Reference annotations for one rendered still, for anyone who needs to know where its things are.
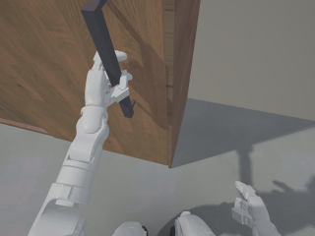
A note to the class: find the robot right forearm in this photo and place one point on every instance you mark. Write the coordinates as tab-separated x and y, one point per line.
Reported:
263	227

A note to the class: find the robot left hand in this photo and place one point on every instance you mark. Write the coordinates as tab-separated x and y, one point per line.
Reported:
97	84

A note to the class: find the wardrobe door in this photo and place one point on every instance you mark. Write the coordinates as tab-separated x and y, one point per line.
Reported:
9	112
46	52

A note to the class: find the robot thigh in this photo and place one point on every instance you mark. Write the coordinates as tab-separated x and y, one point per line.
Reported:
191	225
130	228

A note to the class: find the right robot thigh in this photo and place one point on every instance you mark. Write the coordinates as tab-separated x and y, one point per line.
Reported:
191	225

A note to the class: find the handle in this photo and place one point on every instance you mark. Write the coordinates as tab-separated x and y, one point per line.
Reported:
96	24

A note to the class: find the robot left forearm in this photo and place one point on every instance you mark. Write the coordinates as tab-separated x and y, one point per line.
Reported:
73	185

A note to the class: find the robot right hand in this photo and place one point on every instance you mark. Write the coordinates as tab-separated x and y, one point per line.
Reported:
250	211

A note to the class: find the robot left upper arm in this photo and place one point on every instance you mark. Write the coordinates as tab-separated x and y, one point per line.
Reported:
55	222

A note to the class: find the left robot thigh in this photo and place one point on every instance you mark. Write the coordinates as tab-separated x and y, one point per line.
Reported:
130	228

